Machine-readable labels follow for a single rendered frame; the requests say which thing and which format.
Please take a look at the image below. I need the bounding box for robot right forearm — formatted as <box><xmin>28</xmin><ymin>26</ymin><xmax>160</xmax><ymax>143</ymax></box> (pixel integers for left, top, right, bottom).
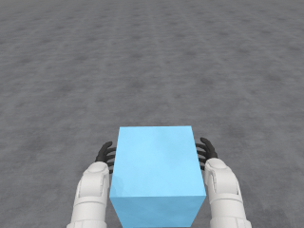
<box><xmin>204</xmin><ymin>158</ymin><xmax>252</xmax><ymax>228</ymax></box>

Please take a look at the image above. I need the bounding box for carton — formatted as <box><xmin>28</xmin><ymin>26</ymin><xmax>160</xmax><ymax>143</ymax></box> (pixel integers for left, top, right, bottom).
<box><xmin>109</xmin><ymin>125</ymin><xmax>206</xmax><ymax>228</ymax></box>

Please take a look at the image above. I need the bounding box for robot right hand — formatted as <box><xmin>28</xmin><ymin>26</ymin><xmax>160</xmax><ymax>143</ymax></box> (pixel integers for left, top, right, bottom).
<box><xmin>195</xmin><ymin>137</ymin><xmax>218</xmax><ymax>171</ymax></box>

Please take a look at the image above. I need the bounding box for robot left hand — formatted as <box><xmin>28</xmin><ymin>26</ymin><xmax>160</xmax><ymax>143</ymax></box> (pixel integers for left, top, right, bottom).
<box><xmin>95</xmin><ymin>141</ymin><xmax>117</xmax><ymax>174</ymax></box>

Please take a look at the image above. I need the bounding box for robot left forearm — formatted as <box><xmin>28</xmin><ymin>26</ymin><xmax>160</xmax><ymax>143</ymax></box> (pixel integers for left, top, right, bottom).
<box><xmin>66</xmin><ymin>161</ymin><xmax>109</xmax><ymax>228</ymax></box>

